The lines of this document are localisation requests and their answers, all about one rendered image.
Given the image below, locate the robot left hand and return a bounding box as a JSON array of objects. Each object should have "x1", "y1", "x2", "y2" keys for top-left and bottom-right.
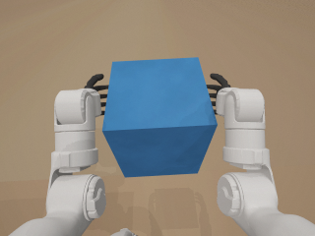
[{"x1": 84, "y1": 74, "x2": 109, "y2": 116}]

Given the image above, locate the robot left shin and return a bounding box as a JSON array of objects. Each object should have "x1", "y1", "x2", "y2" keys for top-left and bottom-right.
[{"x1": 120, "y1": 228, "x2": 132, "y2": 233}]

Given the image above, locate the robot right hand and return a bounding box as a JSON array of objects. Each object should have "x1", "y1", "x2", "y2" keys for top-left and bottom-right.
[{"x1": 206, "y1": 73, "x2": 231, "y2": 115}]

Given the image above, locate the robot left forearm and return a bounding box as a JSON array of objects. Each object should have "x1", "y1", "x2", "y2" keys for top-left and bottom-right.
[{"x1": 45, "y1": 88, "x2": 102, "y2": 212}]

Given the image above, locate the robot right forearm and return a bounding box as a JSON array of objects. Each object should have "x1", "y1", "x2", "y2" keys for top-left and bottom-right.
[{"x1": 216, "y1": 88, "x2": 279, "y2": 203}]

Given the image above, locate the carton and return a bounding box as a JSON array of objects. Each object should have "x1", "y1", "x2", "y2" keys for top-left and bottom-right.
[{"x1": 102, "y1": 57, "x2": 218, "y2": 178}]

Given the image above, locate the robot left upper arm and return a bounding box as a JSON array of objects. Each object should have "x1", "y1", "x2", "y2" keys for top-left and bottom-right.
[{"x1": 9, "y1": 174, "x2": 106, "y2": 236}]

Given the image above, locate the robot right upper arm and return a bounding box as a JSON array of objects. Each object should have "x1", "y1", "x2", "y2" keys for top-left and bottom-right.
[{"x1": 217, "y1": 172, "x2": 315, "y2": 236}]

